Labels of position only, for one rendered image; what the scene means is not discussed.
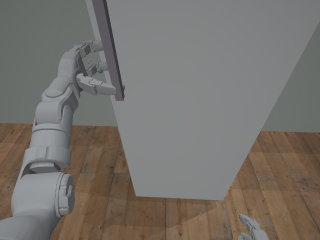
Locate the left robot forearm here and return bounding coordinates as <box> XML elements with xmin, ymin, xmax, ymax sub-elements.
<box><xmin>11</xmin><ymin>76</ymin><xmax>81</xmax><ymax>216</ymax></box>

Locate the robot left upper arm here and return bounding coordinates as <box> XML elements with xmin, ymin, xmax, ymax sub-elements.
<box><xmin>0</xmin><ymin>172</ymin><xmax>75</xmax><ymax>240</ymax></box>

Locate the robot left hand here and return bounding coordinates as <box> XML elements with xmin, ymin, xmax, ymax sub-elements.
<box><xmin>57</xmin><ymin>39</ymin><xmax>117</xmax><ymax>96</ymax></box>

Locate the fridge door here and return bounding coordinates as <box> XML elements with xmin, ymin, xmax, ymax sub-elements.
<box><xmin>85</xmin><ymin>0</ymin><xmax>320</xmax><ymax>201</ymax></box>

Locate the handle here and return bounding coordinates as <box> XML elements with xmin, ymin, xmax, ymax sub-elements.
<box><xmin>92</xmin><ymin>0</ymin><xmax>125</xmax><ymax>101</ymax></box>

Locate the robot right hand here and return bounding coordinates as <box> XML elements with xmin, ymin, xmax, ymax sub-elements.
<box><xmin>238</xmin><ymin>214</ymin><xmax>269</xmax><ymax>240</ymax></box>

